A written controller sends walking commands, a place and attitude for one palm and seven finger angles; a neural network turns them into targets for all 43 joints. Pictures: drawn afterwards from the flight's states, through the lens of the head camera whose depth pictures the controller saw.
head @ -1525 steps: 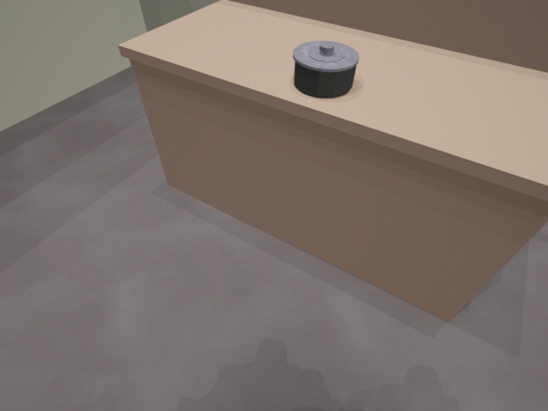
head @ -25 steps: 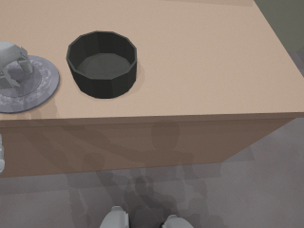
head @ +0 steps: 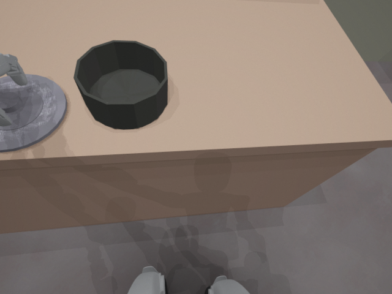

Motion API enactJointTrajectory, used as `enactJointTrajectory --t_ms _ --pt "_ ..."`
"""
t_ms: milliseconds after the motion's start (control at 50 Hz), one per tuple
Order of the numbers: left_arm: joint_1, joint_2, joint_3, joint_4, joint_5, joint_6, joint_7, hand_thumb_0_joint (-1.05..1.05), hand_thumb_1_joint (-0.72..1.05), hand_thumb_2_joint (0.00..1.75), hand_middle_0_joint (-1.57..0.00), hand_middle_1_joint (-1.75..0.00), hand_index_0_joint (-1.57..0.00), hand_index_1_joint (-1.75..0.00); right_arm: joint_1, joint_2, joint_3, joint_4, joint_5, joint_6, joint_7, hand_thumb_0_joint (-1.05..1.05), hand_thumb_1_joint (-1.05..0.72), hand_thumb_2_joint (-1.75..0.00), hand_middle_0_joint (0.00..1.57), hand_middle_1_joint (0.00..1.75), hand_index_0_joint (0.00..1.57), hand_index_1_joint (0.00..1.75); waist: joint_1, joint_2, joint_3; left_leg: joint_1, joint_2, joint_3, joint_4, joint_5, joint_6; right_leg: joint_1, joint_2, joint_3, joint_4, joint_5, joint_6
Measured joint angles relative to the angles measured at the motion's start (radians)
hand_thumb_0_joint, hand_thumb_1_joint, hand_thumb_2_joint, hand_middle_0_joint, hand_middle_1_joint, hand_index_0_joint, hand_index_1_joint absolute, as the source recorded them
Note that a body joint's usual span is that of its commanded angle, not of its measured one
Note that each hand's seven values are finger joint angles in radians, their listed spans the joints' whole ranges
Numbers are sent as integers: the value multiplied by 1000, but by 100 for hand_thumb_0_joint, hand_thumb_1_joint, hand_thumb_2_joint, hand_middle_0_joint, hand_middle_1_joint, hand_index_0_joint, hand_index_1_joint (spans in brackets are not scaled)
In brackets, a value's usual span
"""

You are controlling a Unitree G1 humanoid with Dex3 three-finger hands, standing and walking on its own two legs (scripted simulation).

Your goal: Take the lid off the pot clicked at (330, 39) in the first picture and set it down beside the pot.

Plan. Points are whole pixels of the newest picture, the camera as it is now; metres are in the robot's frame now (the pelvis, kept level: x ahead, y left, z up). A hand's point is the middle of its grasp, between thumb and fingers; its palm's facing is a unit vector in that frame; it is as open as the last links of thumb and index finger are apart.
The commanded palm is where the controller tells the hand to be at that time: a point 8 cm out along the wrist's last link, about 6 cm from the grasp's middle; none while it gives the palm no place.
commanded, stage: open the fingers wide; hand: left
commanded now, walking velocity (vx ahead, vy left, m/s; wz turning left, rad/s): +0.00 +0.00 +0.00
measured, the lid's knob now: (8, 102) +0.50 +0.34 +0.04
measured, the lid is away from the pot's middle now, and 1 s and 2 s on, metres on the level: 0.23 0.23 0.23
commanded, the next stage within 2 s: raise the empty hand in 0.06 s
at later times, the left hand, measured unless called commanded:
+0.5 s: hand out of the picture +0.48 +0.35 +0.11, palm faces -0.41 -0.12 -0.90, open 11.0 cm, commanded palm +0.51 +0.34 +0.17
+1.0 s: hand out of the picture +0.48 +0.35 +0.16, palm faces -0.38 -0.14 -0.92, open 11.0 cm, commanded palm +0.51 +0.34 +0.23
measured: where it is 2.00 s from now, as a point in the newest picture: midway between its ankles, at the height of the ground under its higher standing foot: outside the picture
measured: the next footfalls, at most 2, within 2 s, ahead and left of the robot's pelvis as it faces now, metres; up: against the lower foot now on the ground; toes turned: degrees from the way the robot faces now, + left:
none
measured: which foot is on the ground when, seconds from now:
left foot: down 0.00-1.00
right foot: down 0.00-1.00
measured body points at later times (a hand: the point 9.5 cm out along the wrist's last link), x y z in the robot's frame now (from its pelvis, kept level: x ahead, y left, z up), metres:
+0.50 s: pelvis +0.00 +0.00 +0.00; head +0.10 +0.04 +0.44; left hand +0.50 +0.35 +0.16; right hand +0.01 -0.28 -0.10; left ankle +0.05 +0.07 -0.70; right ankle -0.02 -0.16 -0.70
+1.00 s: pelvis +0.01 +0.01 +0.01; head +0.09 +0.04 +0.45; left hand +0.49 +0.36 +0.21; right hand +0.02 -0.27 -0.10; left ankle +0.05 +0.07 -0.70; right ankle -0.02 -0.16 -0.70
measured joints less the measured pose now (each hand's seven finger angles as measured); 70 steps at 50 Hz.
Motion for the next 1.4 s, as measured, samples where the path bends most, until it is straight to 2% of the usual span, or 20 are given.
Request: enactJointTrajectory --t_ms 260,400,480,940,1400 --pt "0 -9 -9 -26 -7 -4 -7 0 0 63 -36 -87 -35 -87 -16 -5 -5 -3 -1 1 -2 0 -90 -90 20 30 21 30 10 -4 -1 2 -3 -3 -1 1 1 4 -2 -3 -4 1 -1" --pt "-23 -8 -16 -16 -9 17 -11 0 0 63 -36 -87 -35 -87 -20 -5 -1 -6 2 -2 -1 0 -90 -90 20 30 21 30 8 -2 -3 20 -4 -3 -13 3 3 25 -3 -2 -22 6 0" --pt "-41 -9 -38 -11 -12 33 -24 0 0 63 -36 -87 -35 -87 -15 -3 1 -6 4 -4 0 0 -90 -90 20 30 21 30 11 -2 -5 35 -6 -1 -24 5 5 40 -5 0 -33 8 -2" --pt "-95 1 -59 -26 -27 57 -85 0 0 63 -36 -87 -35 -87 -3 -6 -3 -3 13 4 9 0 -90 -90 20 30 21 30 22 -3 -6 111 -15 7 -80 19 12 118 -15 8 -98 29 -4" --pt "-194 -20 -121 -14 -34 126 -122 0 0 63 -36 -87 -35 -87 -18 -10 -2 -1 15 -7 29 0 -90 -90 20 30 21 30 36 2 1 186 -31 2 -148 51 14 195 -29 2 -161 54 -10"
